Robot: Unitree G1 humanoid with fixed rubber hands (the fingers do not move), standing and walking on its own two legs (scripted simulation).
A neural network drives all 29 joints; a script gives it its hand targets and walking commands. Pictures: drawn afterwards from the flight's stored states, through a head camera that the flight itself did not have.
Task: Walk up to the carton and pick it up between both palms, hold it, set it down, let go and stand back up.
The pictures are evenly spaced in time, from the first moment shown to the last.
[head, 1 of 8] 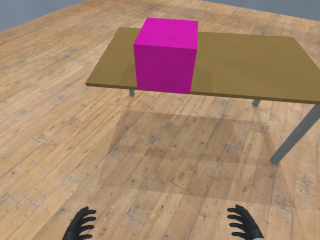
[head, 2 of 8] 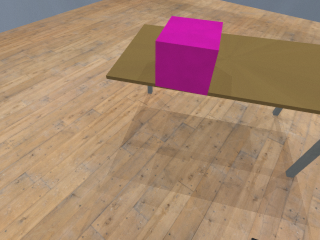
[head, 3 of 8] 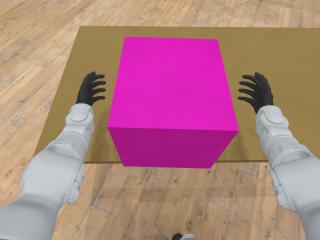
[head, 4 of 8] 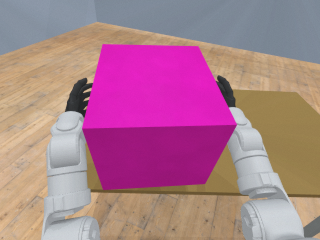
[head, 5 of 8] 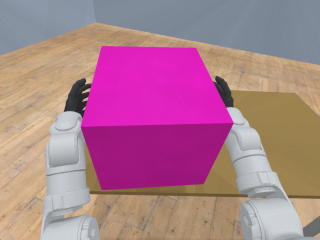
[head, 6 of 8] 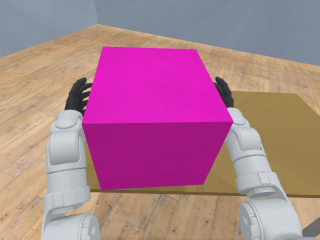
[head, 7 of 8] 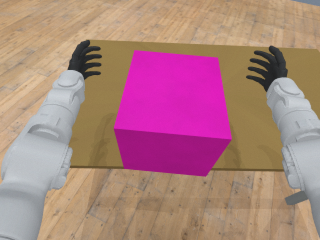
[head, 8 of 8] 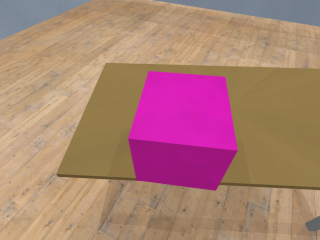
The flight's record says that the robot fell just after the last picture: no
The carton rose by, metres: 0.21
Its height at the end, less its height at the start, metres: +0.00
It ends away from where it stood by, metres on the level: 0.01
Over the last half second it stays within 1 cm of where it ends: yes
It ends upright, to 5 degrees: yes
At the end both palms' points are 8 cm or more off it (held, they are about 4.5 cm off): yes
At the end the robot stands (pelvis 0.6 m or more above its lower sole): yes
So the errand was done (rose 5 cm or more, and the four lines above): yes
